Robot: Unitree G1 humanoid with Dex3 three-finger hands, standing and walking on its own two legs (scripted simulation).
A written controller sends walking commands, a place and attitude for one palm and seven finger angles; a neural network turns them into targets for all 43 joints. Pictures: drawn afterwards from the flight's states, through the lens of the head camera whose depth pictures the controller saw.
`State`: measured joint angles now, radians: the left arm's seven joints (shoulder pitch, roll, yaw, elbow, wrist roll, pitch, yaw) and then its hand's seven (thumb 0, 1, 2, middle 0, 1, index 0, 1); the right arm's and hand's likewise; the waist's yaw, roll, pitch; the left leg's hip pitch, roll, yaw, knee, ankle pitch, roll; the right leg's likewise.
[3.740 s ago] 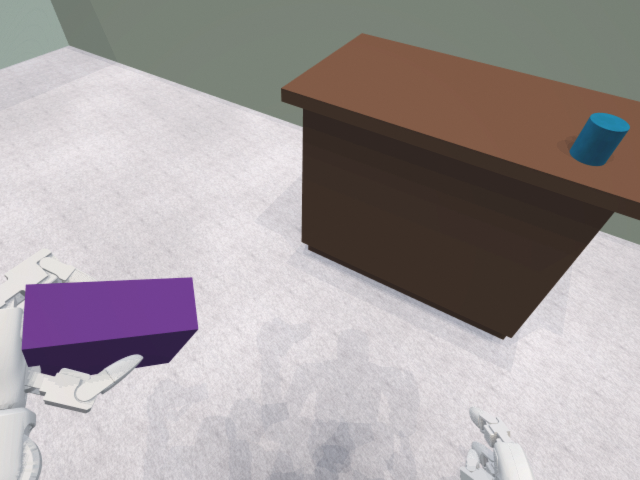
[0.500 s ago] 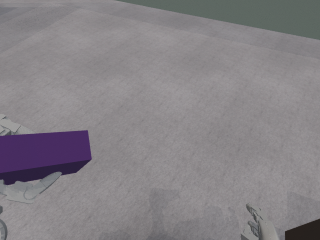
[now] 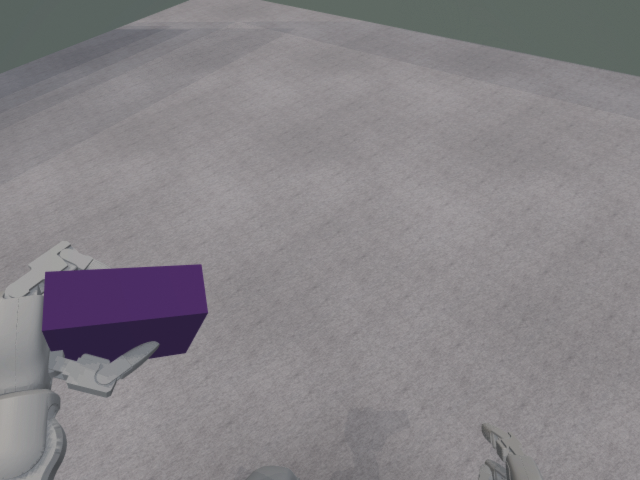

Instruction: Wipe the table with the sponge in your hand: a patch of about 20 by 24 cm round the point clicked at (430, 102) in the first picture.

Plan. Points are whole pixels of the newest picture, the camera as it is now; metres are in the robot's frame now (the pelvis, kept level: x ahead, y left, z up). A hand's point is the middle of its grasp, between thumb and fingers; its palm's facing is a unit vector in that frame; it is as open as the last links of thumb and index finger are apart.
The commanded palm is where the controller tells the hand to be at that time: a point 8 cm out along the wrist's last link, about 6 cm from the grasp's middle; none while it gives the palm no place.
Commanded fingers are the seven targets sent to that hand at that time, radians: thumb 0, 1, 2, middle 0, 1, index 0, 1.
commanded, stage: walk to a spot facing it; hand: left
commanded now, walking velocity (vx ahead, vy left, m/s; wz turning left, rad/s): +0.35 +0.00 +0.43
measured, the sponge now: (151, 317) +0.24 +0.19 +0.14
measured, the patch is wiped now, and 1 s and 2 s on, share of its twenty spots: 0.00 0.00 0.00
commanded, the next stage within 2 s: turn to face it in 1.00 s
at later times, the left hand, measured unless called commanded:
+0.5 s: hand (95, 240) +0.31 +0.27 +0.17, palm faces +0.50 -0.76 -0.43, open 9.6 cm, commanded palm +0.23 +0.31 +0.19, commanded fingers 0.00 0.10 1.30 -1.20 -1.60 -1.20 -1.60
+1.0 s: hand (119, 203) +0.36 +0.26 +0.18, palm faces +0.61 -0.66 -0.44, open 9.6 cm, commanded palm +0.27 +0.30 +0.19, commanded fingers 0.00 0.10 1.30 -1.20 -1.60 -1.20 -1.60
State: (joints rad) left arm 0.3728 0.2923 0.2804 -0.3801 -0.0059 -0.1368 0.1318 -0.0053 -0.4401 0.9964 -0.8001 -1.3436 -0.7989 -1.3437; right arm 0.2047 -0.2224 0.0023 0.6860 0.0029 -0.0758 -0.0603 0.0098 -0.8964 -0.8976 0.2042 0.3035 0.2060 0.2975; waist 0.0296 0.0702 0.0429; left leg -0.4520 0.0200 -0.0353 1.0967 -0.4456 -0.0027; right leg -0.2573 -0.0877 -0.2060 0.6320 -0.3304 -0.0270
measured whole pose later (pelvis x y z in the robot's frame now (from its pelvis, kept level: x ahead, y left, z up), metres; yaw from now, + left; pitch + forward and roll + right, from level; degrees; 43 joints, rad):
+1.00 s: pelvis +0.24 -0.03 +0.01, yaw +25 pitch +0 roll +2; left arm 0.50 0.41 0.35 -0.67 -0.03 -0.17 0.15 -0.01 -0.44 1.00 -0.79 -1.35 -0.79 -1.35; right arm 0.14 -0.27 -0.07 0.55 0.00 -0.05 -0.08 0.01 -0.90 -0.90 0.20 0.30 0.20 0.30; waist -0.02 -0.07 0.15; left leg -0.47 0.09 0.13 0.88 -0.41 -0.05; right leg -0.24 -0.18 -0.30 0.57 -0.31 0.00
